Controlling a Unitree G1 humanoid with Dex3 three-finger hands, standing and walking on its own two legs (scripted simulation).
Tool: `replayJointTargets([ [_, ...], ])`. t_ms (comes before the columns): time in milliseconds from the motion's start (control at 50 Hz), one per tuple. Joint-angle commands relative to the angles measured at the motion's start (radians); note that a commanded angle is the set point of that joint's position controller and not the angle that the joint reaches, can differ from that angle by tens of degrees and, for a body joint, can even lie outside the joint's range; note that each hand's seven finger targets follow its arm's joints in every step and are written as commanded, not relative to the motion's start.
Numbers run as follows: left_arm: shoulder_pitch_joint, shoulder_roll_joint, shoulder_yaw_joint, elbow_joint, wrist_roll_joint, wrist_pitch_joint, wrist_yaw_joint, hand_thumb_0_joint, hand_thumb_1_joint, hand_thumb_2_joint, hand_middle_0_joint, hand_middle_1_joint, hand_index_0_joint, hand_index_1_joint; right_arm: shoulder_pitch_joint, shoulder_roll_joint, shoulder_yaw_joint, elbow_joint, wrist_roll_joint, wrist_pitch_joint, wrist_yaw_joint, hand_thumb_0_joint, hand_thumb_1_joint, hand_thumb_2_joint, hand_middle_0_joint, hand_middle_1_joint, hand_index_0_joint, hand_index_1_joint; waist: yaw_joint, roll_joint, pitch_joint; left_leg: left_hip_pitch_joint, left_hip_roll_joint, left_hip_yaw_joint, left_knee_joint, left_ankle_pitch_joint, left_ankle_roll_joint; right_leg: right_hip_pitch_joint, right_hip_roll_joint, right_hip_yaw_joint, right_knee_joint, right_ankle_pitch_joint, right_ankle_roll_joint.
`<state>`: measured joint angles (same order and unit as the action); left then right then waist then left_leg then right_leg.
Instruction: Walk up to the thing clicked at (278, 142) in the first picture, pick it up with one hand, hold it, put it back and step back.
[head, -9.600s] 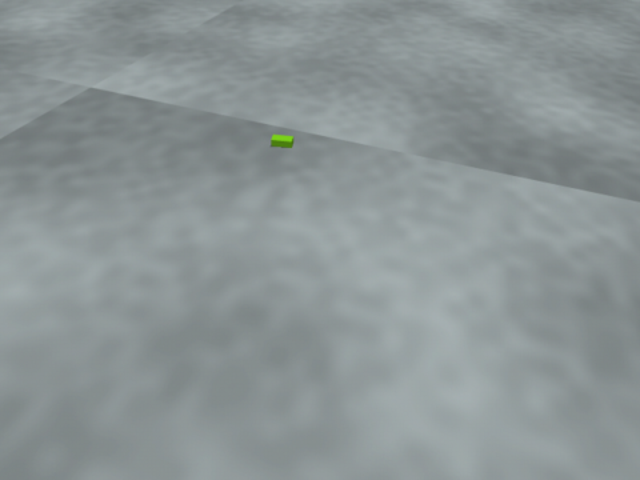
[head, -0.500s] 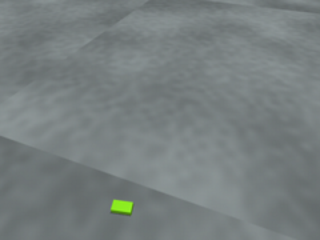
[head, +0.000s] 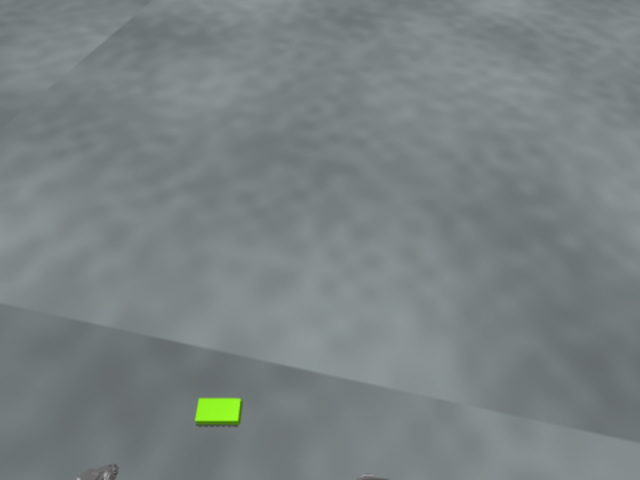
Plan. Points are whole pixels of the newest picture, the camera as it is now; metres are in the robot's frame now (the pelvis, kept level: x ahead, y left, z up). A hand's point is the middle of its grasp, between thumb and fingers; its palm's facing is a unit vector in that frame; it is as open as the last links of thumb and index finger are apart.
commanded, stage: walk up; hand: left
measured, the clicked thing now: (219, 411) +0.42 +0.25 -0.74
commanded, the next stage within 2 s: none
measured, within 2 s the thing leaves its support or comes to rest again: neither
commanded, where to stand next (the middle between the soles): -0.01 -0.01 m, yaw +1 degrees
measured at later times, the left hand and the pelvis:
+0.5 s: hand out of the picture +0.08 +0.27 -0.14, palm faces -0.01 -0.94 -0.33, open 7.4 cm; pelvis +0.02 +0.00 +0.01, yaw +0 degrees
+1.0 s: hand out of the picture +0.07 +0.21 -0.15, palm faces -0.05 -0.90 -0.43, open 7.4 cm; pelvis +0.00 -0.07 -0.01, yaw -1 degrees
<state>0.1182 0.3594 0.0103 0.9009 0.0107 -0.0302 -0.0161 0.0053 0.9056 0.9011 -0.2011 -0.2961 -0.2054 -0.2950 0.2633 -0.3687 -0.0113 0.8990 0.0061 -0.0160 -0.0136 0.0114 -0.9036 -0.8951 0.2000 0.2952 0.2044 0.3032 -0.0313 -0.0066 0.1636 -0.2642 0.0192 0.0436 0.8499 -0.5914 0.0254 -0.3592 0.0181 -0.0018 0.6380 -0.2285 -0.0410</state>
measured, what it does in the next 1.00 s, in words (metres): steps on the spot: left foot, then right foot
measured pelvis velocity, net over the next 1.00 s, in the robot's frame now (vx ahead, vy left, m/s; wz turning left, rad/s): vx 0.00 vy -0.07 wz -0.02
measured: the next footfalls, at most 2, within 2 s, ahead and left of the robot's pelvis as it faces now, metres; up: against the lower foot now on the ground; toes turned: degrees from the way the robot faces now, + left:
left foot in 0.12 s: +0.06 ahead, +0.15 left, +0.00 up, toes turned +1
right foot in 0.92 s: +0.04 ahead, -0.21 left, +0.00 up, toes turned +0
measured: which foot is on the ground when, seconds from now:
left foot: up 0.00-0.10, down 0.12-0.92, up 0.94-1.00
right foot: down 0.00-0.70, up 0.72-0.90, down 0.92-1.00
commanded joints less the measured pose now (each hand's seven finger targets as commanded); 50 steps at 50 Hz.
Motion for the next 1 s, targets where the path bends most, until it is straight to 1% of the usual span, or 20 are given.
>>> replayJointTargets([
  [0, 0.015, 0.239, 0.062, -0.05, -0.001, -0.008, 0.029, 0.0, 0.9, 0.9, -0.2, -0.3, -0.2, -0.3, 0.083, -0.213, -0.056, -0.006, -0.003, -0.028, -0.008, 0.0, -0.9, -0.9, 0.2, 0.3, 0.2, 0.3, 0.019, -0.129, -0.212, -0.096, 0.021, -0.053, -0.028, 0.006, 0.001, 0.19, -0.262, 0.282, -0.207, 0.298, -0.191],
  [100, -0.061, 0.226, 0.058, -0.054, -0.012, 0.026, 0.018, 0.0, 0.9, 0.9, -0.2, -0.3, -0.2, -0.3, 0.098, -0.207, -0.061, 0.059, -0.018, -0.042, -0.019, 0.0, -0.9, -0.9, 0.2, 0.3, 0.2, 0.3, -0.011, -0.109, -0.213, 0.135, -0.002, -0.022, -0.362, 0.449, -0.016, 0.012, -0.163, 0.161, -0.123, 0.175, -0.088],
  [140, -0.068, 0.178, 0.05, -0.059, -0.022, 0.039, 0.008, 0.0, 0.9, 0.9, -0.2, -0.3, -0.2, -0.3, 0.025, -0.266, -0.073, 0.039, -0.033, -0.049, -0.028, 0.0, -0.9, -0.9, 0.2, 0.3, 0.2, 0.3, 0.01, -0.013, -0.171, 0.075, 0.162, -0.261, -0.481, 0.362, 0.04, -0.056, -0.098, 0.137, -0.08, -0.013, -0.016],
  [160, -0.045, 0.202, 0.059, -0.034, -0.018, 0.046, 0.007, 0.0, 0.9, 0.9, -0.2, -0.3, -0.2, -0.3, -0.073, -0.317, -0.077, 0.024, -0.023, -0.049, -0.023, 0.0, -0.9, -0.9, 0.2, 0.3, 0.2, 0.3, 0.046, 0.061, -0.124, -0.079, 0.262, -0.356, -0.527, 0.238, 0.115, 0.04, -0.049, 0.07, -0.028, -0.143, 0.007],
  [180, -0.014, 0.226, 0.073, 0.002, -0.008, 0.049, 0.007, 0.0, 0.9, 0.9, -0.2, -0.3, -0.2, -0.3, -0.146, -0.313, -0.079, 0.015, -0.022, -0.045, -0.018, 0.0, -0.9, -0.9, 0.2, 0.3, 0.2, 0.3, 0.071, 0.074, -0.093, -0.178, 0.275, -0.345, -0.522, 0.163, 0.143, 0.137, -0.055, 0.062, 0.039, -0.175, 0.002],
  [280, -0.041, 0.22, 0.07, 0.028, -0.008, 0.029, -0.008, 0.0, 0.9, 0.9, -0.2, -0.3, -0.2, -0.3, -0.125, -0.25, -0.055, 0.044, -0.019, -0.051, -0.012, 0.0, -0.9, -0.9, 0.2, 0.3, 0.2, 0.3, 0.047, 0.072, -0.138, -0.071, 0.112, -0.153, -0.421, 0.318, 0.027, 0.143, -0.105, 0.138, -0.15, 0.086, -0.032],
  [360, -0.058, 0.214, 0.055, 0.047, -0.009, 0.031, -0.012, 0.0, 0.9, 0.9, -0.2, -0.3, -0.2, -0.3, -0.145, -0.24, -0.046, 0.062, -0.018, -0.044, -0.007, 0.0, -0.9, -0.9, 0.2, 0.3, 0.2, 0.3, 0.045, 0.066, -0.15, 0.013, 0.109, -0.151, -0.469, 0.251, 0.024, 0.092, -0.119, 0.157, -0.216, -0.027, -0.022],
  [600, -0.061, 0.224, 0.053, 0.1, -0.005, 0.028, -0.005, 0.0, 0.9, 0.9, -0.2, -0.3, -0.2, -0.3, -0.145, -0.24, -0.041, 0.111, -0.004, -0.032, -0.009, 0.0, -0.9, -0.9, 0.2, 0.3, 0.2, 0.3, 0.026, -0.042, -0.217, 0.121, 0.096, -0.1, -0.462, 0.428, 0.015, 0.147, -0.147, 0.152, -0.285, 0.108, -0.018],
  [620, -0.093, 0.286, 0.093, 0.035, 0.034, 0.063, -0.021, 0.0, 0.9, 0.9, -0.2, -0.3, -0.2, -0.3, -0.077, -0.313, -0.071, 0.119, 0.005, -0.024, -0.047, 0.0, -0.9, -0.9, 0.2, 0.3, 0.2, 0.3, 0.013, -0.124, -0.136, 0.083, 0.126, -0.14, -0.4, 0.614, 0.046, 0.07, -0.113, 0.101, -0.154, 0.344, -0.024],
  [640, -0.067, 0.26, 0.096, 0.024, 0.026, 0.076, -0.023, 0.0, 0.9, 0.9, -0.2, -0.3, -0.2, -0.3, -0.053, -0.324, -0.076, 0.115, 0.009, -0.022, -0.062, 0.0, -0.9, -0.9, 0.2, 0.3, 0.2, 0.3, 0.022, -0.07, -0.152, 0.107, 0.181, -0.185, -0.405, 0.685, 0.078, 0.037, -0.089, 0.069, -0.086, 0.325, -0.013],
  [680, -0.04, 0.231, 0.1, -0.004, 0.029, 0.097, -0.031, 0.0, 0.9, 0.9, -0.2, -0.3, -0.2, -0.3, -0.061, -0.368, -0.1, 0.09, 0.002, -0.023, -0.073, 0.0, -0.9, -0.9, 0.2, 0.3, 0.2, 0.3, 0.024, 0.058, -0.157, 0.132, 0.331, -0.293, -0.441, 0.834, 0.19, -0.038, -0.031, 0.029, 0.105, 0.012, 0.017],
  [700, -0.053, 0.23, 0.109, -0.028, 0.031, 0.113, -0.037, 0.0, 0.9, 0.9, -0.2, -0.3, -0.2, -0.3, -0.051, -0.382, -0.113, 0.067, -0.008, -0.026, -0.08, 0.0, -0.9, -0.9, 0.2, 0.3, 0.2, 0.3, 0.008, 0.129, -0.156, 0.113, 0.423, -0.362, -0.459, 0.954, 0.258, -0.09, -0.027, 0.06, 0.265, -0.257, 0.023],
  [720, -0.042, 0.231, 0.118, -0.05, 0.029, 0.126, -0.041, 0.0, 0.9, 0.9, -0.2, -0.3, -0.2, -0.3, -0.061, -0.399, -0.125, 0.043, -0.014, -0.033, -0.089, 0.0, -0.9, -0.9, 0.2, 0.3, 0.2, 0.3, 0.019, 0.151, -0.162, 0.084, 0.477, -0.39, -0.462, 0.959, 0.292, -0.095, -0.058, 0.133, 0.392, -0.312, 0.023],
  [800, -0.019, 0.232, 0.133, -0.106, 0.026, 0.118, -0.056, 0.0, 0.9, 0.9, -0.2, -0.3, -0.2, -0.3, -0.066, -0.373, -0.129, -0.011, -0.036, -0.041, -0.1, 0.0, -0.9, -0.9, 0.2, 0.3, 0.2, 0.3, 0.042, 0.136, -0.198, 0.112, 0.351, -0.235, -0.332, 0.889, 0.202, -0.146, -0.081, 0.178, 0.384, -0.288, 0.008],
  [880, 0.236, 0.201, 0.111, 0.032, -0.016, 0.021, -0.017, 0.0, 0.9, 0.9, -0.2, -0.3, -0.2, -0.3, -0.178, -0.275, -0.093, -0.064, -0.065, 0.001, -0.007, 0.0, -0.9, -0.9, 0.2, 0.3, 0.2, 0.3, 0.11, 0.214, -0.315, -0.015, 0.069, -0.011, -0.102, 0.232, 0.104, 0.267, 0.033, -0.099, -0.183, -0.061, 0.059],
  [900, 0.39, 0.319, 0.152, 0.085, -0.01, -0.003, 0.022, 0.0, 0.9, 0.9, -0.2, -0.3, -0.2, -0.3, -0.17, -0.217, -0.078, -0.099, -0.082, 0.037, 0.012, 0.0, -0.9, -0.9, 0.2, 0.3, 0.2, 0.3, 0.167, 0.006, -0.27, -0.248, 0.01, 0.004, 0.151, 0.05, 0.09, 0.43, -0.045, 0.061, -0.243, -0.05, 0.099],
  [920, 0.446, 0.468, 0.185, 0.069, 0.014, -0.025, 0.06, 0.0, 0.9, 0.9, -0.2, -0.3, -0.2, -0.3, -0.135, -0.148, -0.057, -0.16, -0.095, 0.063, 0.027, 0.0, -0.9, -0.9, 0.2, 0.3, 0.2, 0.3, 0.154, -0.173, -0.202, -0.49, -0.038, -0.096, 0.351, -0.07, 0.028, 0.424, -0.303, 0.511, -0.297, -0.042, 0.057],
  [940, 0.353, 0.521, 0.192, 0.013, 0.025, -0.031, 0.088, 0.0, 0.9, 0.9, -0.2, -0.3, -0.2, -0.3, -0.133, -0.203, -0.077, -0.184, -0.099, 0.083, 0.033, 0.0, -0.9, -0.9, 0.2, 0.3, 0.2, 0.3, 0.12, -0.029, -0.175, -0.533, -0.002, -0.247, 0.386, 0.004, 0.004, 0.309, -0.483, 0.731, -0.36, -0.131, -0.091],
  [960, 0.253, 0.564, 0.195, -0.014, 0.026, -0.033, 0.101, 0.0, 0.9, 0.9, -0.2, -0.3, -0.2, -0.3, -0.158, -0.269, -0.103, -0.177, -0.095, 0.09, 0.03, 0.0, -0.9, -0.9, 0.2, 0.3, 0.2, 0.3, 0.095, -0.038, -0.131, -0.551, 0.057, -0.276, 0.39, 0.014, 0.004, 0.227, -0.528, 0.786, -0.358, -0.17, -0.178],
  [980, 0.205, 0.509, 0.187, -0.029, 0.02, -0.043, 0.108, 0.0, 0.9, 0.9, -0.2, -0.3, -0.2, -0.3, -0.192, -0.306, -0.117, -0.164, -0.09, 0.09, 0.034, 0.0, -0.9, -0.9, 0.2, 0.3, 0.2, 0.3, 0.078, 0.024, -0.062, -0.565, 0.072, -0.312, 0.402, 0.065, -0.001, 0.197, -0.471, 0.673, -0.348, -0.182, -0.154],
])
